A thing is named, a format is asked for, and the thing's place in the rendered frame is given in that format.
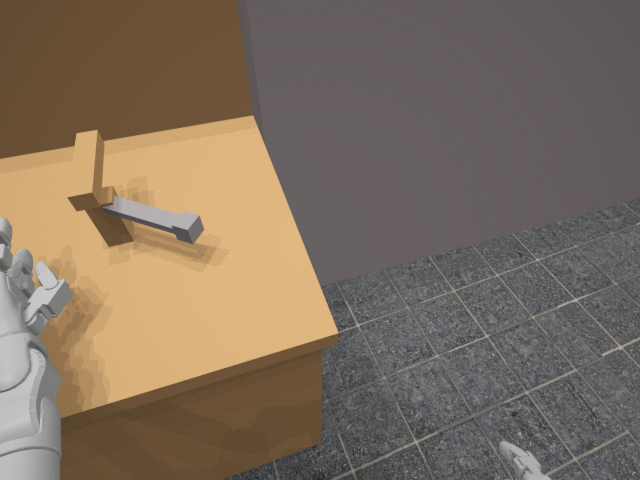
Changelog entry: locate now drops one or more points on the robot left forearm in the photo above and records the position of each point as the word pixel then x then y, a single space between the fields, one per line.
pixel 30 421

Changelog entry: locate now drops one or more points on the right robot hand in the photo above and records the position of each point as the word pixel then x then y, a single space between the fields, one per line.
pixel 525 466

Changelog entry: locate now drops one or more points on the left robot hand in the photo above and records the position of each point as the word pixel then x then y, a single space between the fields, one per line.
pixel 22 308

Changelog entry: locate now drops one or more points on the tap lever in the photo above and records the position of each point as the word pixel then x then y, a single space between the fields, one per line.
pixel 187 227

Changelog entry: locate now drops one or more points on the counter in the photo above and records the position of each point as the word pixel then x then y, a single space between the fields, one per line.
pixel 178 361

